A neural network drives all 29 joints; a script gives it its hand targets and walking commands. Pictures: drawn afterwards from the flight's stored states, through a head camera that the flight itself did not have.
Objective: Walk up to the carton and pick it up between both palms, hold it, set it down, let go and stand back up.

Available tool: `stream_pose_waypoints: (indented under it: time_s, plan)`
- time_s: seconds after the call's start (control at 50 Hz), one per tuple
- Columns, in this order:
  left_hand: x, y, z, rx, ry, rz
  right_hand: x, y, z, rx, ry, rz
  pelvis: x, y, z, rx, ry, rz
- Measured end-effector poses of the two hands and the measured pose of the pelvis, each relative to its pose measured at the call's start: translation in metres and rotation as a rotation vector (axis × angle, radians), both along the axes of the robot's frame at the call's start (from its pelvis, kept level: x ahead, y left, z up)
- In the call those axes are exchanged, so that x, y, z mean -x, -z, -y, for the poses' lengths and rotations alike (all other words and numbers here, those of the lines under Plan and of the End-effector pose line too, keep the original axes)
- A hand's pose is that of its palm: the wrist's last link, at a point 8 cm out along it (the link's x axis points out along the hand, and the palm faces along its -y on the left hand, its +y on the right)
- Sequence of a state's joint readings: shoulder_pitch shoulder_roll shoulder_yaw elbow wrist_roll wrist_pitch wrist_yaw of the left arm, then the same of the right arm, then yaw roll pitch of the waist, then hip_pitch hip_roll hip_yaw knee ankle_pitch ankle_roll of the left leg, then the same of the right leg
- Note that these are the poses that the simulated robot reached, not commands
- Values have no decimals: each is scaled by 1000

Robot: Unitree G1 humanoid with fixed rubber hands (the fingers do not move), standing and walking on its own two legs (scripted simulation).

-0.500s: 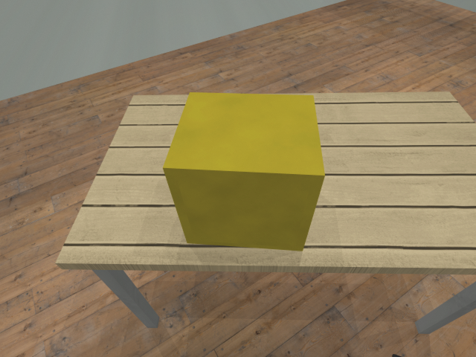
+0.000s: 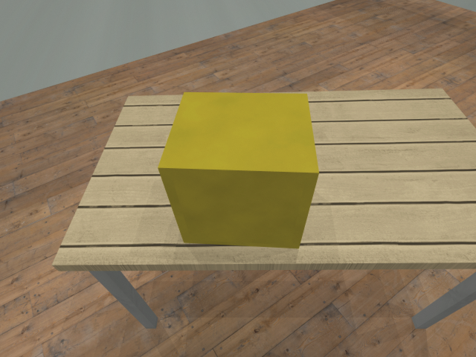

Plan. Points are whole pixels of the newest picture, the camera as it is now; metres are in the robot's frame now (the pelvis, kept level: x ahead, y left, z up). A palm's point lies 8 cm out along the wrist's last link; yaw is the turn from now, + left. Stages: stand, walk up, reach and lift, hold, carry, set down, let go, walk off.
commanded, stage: walk up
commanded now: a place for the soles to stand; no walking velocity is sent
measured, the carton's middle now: (242, 171) +0.49 +0.03 +0.00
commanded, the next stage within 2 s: reach and lift in 0.30 s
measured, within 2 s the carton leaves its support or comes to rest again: neither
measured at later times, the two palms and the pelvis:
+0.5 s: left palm (115, 356) +0.15 +0.25 -0.10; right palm out of the picture +0.14 -0.26 -0.11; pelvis -0.02 -0.01 -0.02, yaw +0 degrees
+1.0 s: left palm (106, 337) +0.17 +0.26 -0.06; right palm (393, 341) +0.17 -0.22 -0.07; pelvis +0.03 -0.01 +0.01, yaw +0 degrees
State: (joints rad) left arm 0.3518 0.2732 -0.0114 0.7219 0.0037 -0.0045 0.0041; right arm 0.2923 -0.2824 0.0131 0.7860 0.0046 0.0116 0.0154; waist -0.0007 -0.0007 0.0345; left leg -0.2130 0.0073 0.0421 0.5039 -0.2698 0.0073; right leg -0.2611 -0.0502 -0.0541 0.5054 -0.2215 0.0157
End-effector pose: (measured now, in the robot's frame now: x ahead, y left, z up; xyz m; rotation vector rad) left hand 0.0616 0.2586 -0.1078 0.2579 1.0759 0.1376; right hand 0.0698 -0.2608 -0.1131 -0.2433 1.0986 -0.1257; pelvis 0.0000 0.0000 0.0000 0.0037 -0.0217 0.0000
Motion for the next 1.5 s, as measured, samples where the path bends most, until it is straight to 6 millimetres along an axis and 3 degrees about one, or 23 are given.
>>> stream_pose_waypoints:
  time_s: [0.34, 0.4, 0.44, 0.5, 0.58, 0.72, 0.84, 0.98, 1.12, 1.5]
  plan:
    - [4, 6, 2, 3, -37, -64, 5, 5, 5, 14, -8, -7, 5, 2, 4, 4, -2, -13]
    - [-25, 14, -2, -17, -56, -102, -22, 16, 8, 4, -22, 47, 16, 16, 8, 2, -13, -14]
    - [-53, 8, 1, -27, -47, -65, -45, 15, 7, -12, -28, 110, 20, 21, 9, 11, -11, 3]
    - [-88, -11, 13, -17, -17, 30, -72, -1, 2, -33, -40, 207, 18, 17, 13, 11, -6, 38]
    - [-109, -30, 27, 9, -8, 106, -86, -25, 0, -37, -53, 278, 7, 6, 19, 1, -10, 69]
    - [-103, -29, 24, 40, -56, 108, -87, -38, -2, -21, -41, 292, -9, -2, 23, 1, -6, 75]
    - [-99, -32, 11, 35, -78, 162, -89, -38, -19, -48, -27, 318, -18, -5, 19, 6, -10, 48]
    - [-108, -42, 4, 55, -53, 264, -102, -39, -38, -78, -18, 390, -27, -8, 8, 15, -8, 33]
    - [-120, -52, 5, 84, -37, 363, -117, -50, -39, -81, -13, 473, -34, -10, -1, 21, -3, 41]
    - [-119, -67, 9, 124, -39, 562, -123, -69, -44, -126, 27, 621, -26, -9, 2, 16, -2, 54]
